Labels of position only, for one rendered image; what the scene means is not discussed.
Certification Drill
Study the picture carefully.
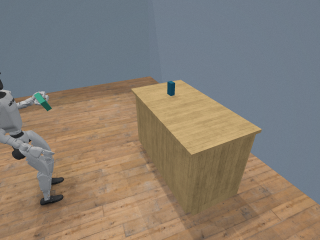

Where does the sponge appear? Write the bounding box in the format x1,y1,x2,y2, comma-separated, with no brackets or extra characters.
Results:
34,92,52,111

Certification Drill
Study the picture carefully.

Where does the right robot forearm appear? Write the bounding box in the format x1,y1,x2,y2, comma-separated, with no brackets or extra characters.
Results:
0,132,32,152

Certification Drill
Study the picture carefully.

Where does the left robot forearm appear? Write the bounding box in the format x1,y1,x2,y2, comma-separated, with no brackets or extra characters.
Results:
16,97,35,110

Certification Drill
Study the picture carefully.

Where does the table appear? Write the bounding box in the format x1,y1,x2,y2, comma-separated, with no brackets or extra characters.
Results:
131,80,262,216

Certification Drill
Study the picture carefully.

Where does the left robot hand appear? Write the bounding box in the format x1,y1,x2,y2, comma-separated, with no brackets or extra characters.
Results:
31,91,49,106

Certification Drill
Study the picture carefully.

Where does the right robot hand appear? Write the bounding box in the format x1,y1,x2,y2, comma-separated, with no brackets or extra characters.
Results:
28,146,55,161

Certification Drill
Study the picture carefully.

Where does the left robot foot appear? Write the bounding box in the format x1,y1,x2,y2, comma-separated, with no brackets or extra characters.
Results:
51,177,64,185

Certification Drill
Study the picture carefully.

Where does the robot right shin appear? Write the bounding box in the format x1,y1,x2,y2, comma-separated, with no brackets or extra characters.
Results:
37,173,52,201

